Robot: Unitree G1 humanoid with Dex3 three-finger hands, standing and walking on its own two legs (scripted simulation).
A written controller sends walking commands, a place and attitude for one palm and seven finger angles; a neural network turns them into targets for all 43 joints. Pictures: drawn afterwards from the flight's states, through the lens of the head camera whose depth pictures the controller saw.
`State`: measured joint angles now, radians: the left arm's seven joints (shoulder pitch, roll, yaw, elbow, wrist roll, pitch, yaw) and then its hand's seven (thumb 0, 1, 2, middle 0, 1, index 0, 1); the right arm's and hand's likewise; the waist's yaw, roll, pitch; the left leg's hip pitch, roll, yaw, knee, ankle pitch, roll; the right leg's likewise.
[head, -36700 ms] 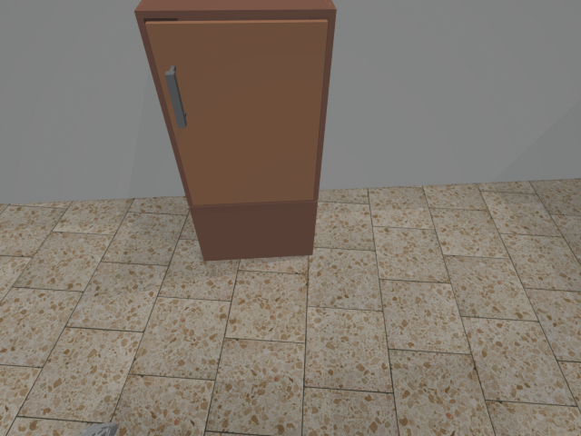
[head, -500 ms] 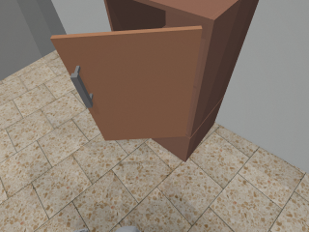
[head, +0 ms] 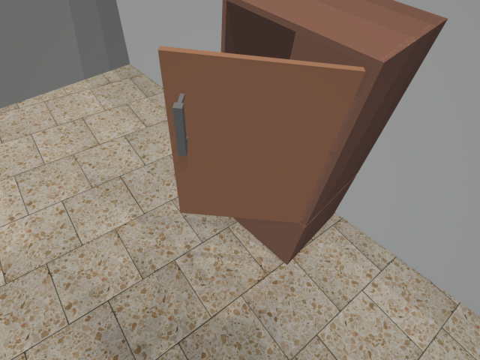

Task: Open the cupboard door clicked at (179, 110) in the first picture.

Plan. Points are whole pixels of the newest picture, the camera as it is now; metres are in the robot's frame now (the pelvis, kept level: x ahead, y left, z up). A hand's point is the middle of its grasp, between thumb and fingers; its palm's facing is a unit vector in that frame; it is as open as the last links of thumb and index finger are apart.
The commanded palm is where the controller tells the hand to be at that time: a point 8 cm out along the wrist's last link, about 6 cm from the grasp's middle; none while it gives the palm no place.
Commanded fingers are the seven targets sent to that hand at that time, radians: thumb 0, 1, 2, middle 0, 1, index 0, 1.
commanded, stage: come to a stop and stand still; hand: left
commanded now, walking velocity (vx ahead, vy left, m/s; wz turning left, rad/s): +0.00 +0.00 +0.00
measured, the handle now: (182, 125) +0.60 +0.21 +0.01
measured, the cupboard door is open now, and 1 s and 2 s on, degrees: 41 41 41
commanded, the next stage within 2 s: look again from close up in 0.56 s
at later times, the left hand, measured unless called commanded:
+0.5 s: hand out of the picture -0.02 +0.17 -0.18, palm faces +0.01 -0.99 -0.17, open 7.3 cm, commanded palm none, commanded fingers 0.00 0.90 0.90 -0.20 -0.30 -0.20 -0.30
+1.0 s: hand out of the picture -0.02 +0.18 -0.18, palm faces +0.01 -0.98 -0.21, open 7.4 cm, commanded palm none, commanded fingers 0.00 0.90 0.90 -0.20 -0.30 -0.20 -0.30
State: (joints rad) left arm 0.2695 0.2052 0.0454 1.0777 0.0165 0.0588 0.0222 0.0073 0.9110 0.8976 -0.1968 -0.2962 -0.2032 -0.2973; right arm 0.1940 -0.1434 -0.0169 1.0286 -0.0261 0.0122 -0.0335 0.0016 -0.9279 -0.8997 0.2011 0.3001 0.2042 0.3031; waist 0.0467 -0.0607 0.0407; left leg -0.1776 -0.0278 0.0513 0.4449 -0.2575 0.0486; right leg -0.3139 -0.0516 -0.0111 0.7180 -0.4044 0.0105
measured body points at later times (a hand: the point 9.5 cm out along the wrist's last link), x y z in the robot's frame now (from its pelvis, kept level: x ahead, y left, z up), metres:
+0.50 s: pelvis -0.02 +0.00 +0.00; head -0.01 +0.01 +0.45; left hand -0.02 +0.22 -0.16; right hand -0.06 -0.22 -0.16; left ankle -0.01 +0.09 -0.74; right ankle -0.05 -0.12 -0.74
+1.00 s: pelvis -0.02 +0.01 -0.01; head -0.02 +0.00 +0.44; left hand -0.02 +0.23 -0.16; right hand +0.00 -0.22 -0.17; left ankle -0.01 +0.09 -0.74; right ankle -0.05 -0.12 -0.74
